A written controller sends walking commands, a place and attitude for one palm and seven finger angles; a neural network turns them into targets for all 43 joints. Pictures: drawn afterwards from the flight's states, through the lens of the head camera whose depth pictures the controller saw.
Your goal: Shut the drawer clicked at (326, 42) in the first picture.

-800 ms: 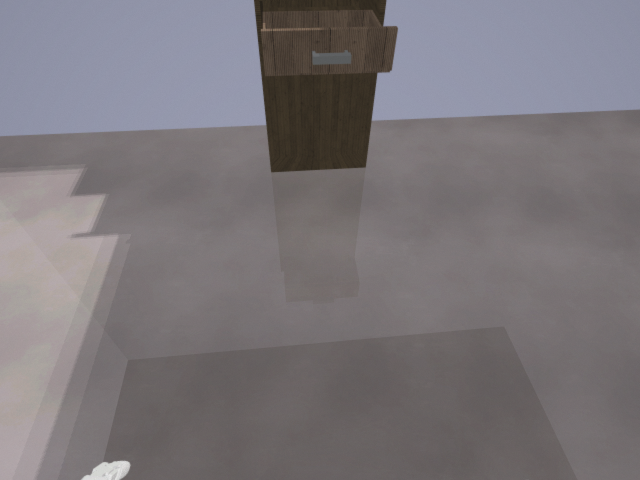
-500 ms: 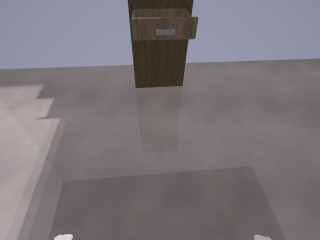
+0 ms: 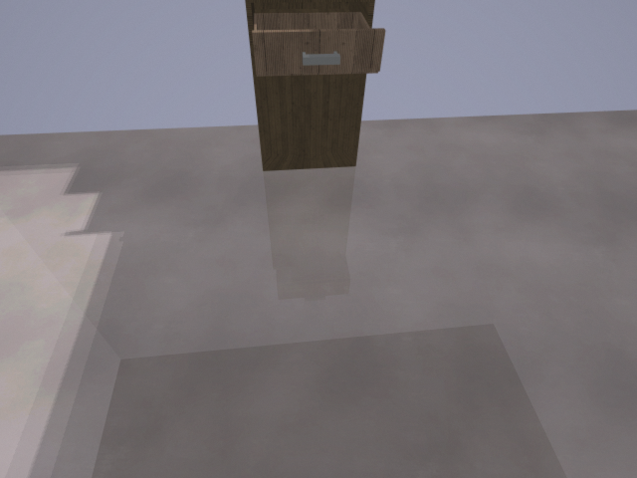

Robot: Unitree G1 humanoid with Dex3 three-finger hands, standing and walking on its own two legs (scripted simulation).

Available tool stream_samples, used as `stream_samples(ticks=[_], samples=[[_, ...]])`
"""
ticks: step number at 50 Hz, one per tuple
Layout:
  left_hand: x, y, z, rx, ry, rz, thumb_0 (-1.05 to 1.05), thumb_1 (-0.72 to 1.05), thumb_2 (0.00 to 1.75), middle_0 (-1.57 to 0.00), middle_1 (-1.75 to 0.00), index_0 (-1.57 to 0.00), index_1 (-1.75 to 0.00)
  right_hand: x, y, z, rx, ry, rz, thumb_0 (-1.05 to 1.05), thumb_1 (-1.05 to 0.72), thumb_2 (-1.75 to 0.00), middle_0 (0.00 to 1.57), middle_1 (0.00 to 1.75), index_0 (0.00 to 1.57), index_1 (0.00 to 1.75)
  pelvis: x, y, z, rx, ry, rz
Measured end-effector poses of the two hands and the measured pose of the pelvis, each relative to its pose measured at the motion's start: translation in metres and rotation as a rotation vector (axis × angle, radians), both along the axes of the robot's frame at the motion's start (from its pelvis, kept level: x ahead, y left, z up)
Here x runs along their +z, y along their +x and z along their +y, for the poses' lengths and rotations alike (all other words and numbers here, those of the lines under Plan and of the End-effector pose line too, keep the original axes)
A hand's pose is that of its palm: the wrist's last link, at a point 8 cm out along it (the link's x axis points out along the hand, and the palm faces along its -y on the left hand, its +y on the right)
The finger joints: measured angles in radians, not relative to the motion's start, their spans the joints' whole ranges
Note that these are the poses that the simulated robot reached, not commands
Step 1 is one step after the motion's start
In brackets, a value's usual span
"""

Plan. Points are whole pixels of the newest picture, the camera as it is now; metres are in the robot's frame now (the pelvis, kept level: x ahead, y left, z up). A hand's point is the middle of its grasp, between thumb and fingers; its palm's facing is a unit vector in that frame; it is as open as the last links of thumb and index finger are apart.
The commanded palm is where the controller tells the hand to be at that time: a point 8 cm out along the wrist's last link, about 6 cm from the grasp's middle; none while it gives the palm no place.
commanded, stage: stand and wait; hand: left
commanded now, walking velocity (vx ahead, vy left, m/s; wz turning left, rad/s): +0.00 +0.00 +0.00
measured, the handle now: (320, 56) +1.39 +0.06 -0.06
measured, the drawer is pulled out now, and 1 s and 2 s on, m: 0.29 0.29 0.29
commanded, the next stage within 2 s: look at it before walking up in 0.02 s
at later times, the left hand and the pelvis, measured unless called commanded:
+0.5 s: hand out of the picture +0.07 +0.25 -0.16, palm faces -0.04 -0.95 -0.32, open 7.4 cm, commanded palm none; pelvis +0.00 +0.00 +0.00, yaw +0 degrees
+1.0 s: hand out of the picture +0.05 +0.21 -0.18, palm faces -0.07 -0.97 -0.22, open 7.4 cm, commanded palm none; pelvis +0.04 +0.00 -0.01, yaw -5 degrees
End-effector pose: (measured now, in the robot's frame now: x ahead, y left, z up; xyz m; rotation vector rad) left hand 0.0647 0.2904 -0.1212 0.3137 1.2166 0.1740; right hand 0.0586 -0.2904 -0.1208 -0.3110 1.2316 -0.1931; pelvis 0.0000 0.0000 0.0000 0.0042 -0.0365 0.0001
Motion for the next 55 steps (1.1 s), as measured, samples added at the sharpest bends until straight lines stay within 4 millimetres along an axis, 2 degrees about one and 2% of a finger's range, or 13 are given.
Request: stream_samples(ticks=[12, 34, 42, 46, 51, 53, 55], samples=[[0.001, 0.007, -0.002, -0.011, -0.008, -0.021, 0.00, 0.91, 0.90, -0.20, -0.30, -0.20, -0.30, 0.002, 0.003, 0.004, -0.002, 0.006, -0.023, 0.00, -0.91, -0.90, 0.20, 0.30, 0.20, 0.30, 0.001, -0.002, 0.002, -0.005, 0.000, 0.000], [0.000, 0.000, 0.001, 0.000, -0.005, 0.017, 0.00, 0.91, 0.90, -0.20, -0.30, -0.20, -0.30, 0.002, 0.009, 0.006, 0.000, 0.005, -0.009, 0.00, -0.91, -0.90, 0.20, 0.30, 0.20, 0.30, 0.002, 0.003, 0.003, -0.006, 0.000, 0.007], [-0.005, 0.001, -0.004, 0.006, -0.013, 0.028, 0.00, 0.91, 0.90, -0.20, -0.30, -0.20, -0.30, -0.002, 0.012, 0.010, -0.010, 0.014, -0.012, 0.00, -0.91, -0.90, 0.20, 0.30, 0.20, 0.30, 0.000, 0.010, 0.003, -0.022, -0.001, 0.008], [-0.016, -0.006, -0.017, 0.008, -0.059, 0.075, 0.00, 0.91, 0.90, -0.20, -0.30, -0.20, -0.30, -0.011, 0.004, 0.023, -0.043, 0.047, 0.005, 0.00, -0.91, -0.90, 0.20, 0.30, 0.20, 0.30, -0.004, 0.023, 0.004, -0.052, -0.004, 0.013], [-0.033, -0.010, -0.035, -0.002, -0.111, 0.163, 0.00, 0.91, 0.90, -0.20, -0.30, -0.20, -0.30, -0.025, -0.015, 0.038, -0.129, 0.088, 0.044, 0.00, -0.91, -0.90, 0.20, 0.30, 0.20, 0.30, -0.013, 0.045, 0.003, -0.104, 0.009, 0.022], [-0.034, -0.003, -0.045, -0.024, -0.119, 0.202, 0.00, 0.91, 0.90, -0.20, -0.30, -0.20, -0.30, -0.029, -0.027, 0.042, -0.185, 0.107, 0.062, 0.00, -0.91, -0.90, 0.20, 0.30, 0.20, 0.30, -0.014, 0.056, -0.001, -0.136, 0.019, 0.023], [-0.033, 0.014, -0.056, -0.051, -0.122, 0.219, 0.01, 0.91, 0.90, -0.20, -0.30, -0.20, -0.30, -0.033, -0.040, 0.044, -0.235, 0.125, 0.098, 0.00, -0.91, -0.90, 0.20, 0.30, 0.20, 0.30, -0.015, 0.067, -0.008, -0.159, 0.021, 0.023]])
